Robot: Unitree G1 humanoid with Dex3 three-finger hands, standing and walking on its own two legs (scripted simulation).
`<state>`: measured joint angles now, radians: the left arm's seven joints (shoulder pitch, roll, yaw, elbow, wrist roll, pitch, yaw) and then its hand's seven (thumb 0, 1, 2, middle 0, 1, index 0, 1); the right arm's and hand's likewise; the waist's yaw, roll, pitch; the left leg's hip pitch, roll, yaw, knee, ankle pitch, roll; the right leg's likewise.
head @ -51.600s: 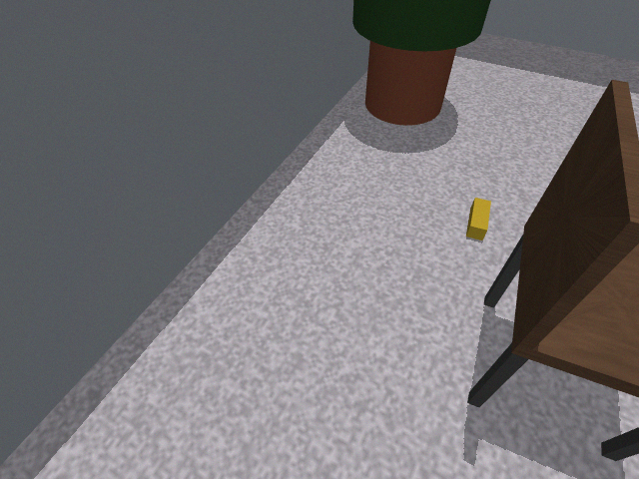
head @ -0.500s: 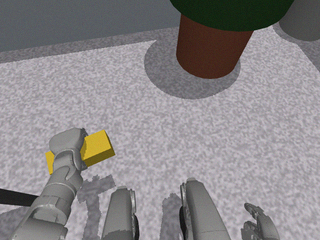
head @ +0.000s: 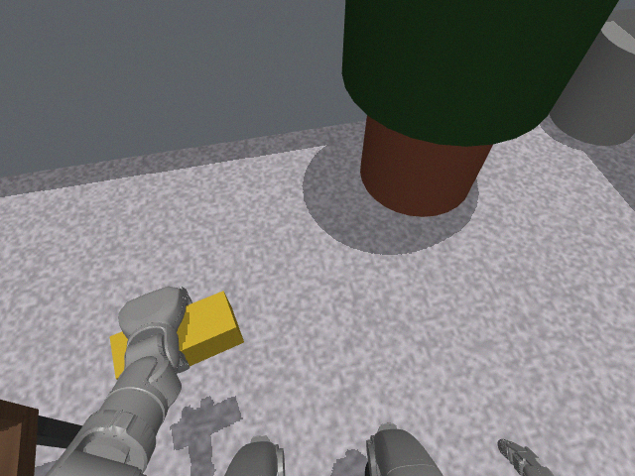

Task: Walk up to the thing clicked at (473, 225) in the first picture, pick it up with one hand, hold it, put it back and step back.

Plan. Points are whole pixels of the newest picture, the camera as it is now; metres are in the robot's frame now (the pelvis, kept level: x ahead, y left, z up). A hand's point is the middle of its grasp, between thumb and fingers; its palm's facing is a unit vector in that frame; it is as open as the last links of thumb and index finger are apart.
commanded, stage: lift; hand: left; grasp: from above
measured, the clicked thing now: (180, 339) +0.33 +0.22 -0.13
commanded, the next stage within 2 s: hold in 0.18 s
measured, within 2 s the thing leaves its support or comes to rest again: neither
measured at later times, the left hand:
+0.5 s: hand (159, 318) +0.33 +0.22 -0.04, palm faces -0.44 -0.15 -0.88, open 9.7 cm
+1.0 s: hand (152, 324) +0.31 +0.21 -0.01, palm faces -0.44 -0.14 -0.89, open 9.7 cm
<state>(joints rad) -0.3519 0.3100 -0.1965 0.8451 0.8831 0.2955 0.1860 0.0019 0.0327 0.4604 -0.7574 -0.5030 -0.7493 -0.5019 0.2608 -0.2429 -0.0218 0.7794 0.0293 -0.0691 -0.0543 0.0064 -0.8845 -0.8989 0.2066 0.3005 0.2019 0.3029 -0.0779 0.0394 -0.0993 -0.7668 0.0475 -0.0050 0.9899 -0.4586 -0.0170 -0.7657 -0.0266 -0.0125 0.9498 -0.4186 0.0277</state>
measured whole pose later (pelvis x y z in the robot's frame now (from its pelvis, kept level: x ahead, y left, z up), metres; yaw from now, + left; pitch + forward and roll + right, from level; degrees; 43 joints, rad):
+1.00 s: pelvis +0.01 +0.00 +0.05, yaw +0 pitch +3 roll +0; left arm -0.31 0.29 -0.24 0.78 0.93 0.27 0.09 0.00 0.05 0.45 -0.74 -0.52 -0.73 -0.51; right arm 0.23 -0.25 -0.04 0.75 0.03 -0.02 0.00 0.01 -0.88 -0.90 0.21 0.30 0.20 0.30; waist -0.03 0.05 -0.04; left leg -0.35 0.03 0.02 0.60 -0.30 -0.01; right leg -0.37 -0.03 0.00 0.58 -0.27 0.03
